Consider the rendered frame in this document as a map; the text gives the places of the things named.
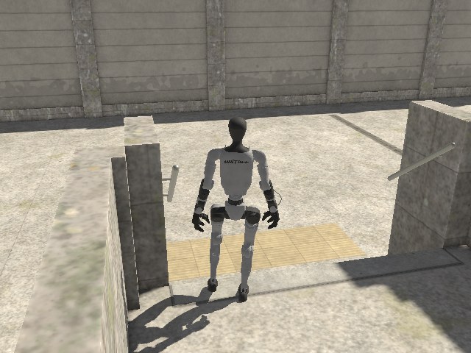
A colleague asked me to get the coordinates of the right robot foot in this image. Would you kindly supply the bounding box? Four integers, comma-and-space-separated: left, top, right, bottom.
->
238, 284, 249, 302

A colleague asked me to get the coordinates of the robot left forearm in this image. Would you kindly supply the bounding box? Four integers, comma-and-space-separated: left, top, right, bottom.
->
194, 179, 210, 214

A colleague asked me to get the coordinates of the left robot upper arm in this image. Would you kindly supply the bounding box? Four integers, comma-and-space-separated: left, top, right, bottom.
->
202, 149, 222, 190

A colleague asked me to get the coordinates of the right robot hand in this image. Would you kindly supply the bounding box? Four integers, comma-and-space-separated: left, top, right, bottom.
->
262, 210, 280, 229

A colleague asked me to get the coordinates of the right robot upper arm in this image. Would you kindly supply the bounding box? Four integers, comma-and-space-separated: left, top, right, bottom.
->
252, 149, 271, 190

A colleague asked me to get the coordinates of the robot torso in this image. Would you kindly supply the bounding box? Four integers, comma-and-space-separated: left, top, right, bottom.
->
219, 145, 254, 221

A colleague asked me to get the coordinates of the left robot hand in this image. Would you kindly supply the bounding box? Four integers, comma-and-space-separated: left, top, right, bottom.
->
192, 213, 210, 232

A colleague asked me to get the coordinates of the robot right forearm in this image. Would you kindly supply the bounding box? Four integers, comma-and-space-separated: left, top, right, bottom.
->
263, 180, 278, 213

